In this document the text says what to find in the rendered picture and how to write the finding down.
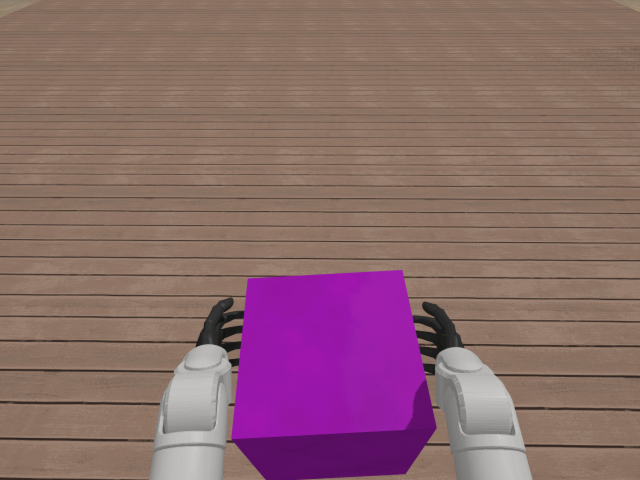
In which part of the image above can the robot right forearm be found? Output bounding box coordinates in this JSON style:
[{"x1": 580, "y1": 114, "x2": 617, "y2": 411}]
[{"x1": 435, "y1": 347, "x2": 532, "y2": 480}]

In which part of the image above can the robot left forearm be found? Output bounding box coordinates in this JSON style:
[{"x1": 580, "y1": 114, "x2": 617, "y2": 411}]
[{"x1": 149, "y1": 344, "x2": 232, "y2": 480}]

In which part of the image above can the robot left hand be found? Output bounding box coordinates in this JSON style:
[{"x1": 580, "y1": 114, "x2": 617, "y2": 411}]
[{"x1": 196, "y1": 298, "x2": 244, "y2": 367}]

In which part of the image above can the carton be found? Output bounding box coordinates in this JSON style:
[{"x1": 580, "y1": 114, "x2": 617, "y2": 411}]
[{"x1": 231, "y1": 270, "x2": 437, "y2": 480}]

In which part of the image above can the robot right hand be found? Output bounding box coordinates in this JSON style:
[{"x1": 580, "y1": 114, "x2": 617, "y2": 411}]
[{"x1": 412, "y1": 302, "x2": 464, "y2": 374}]

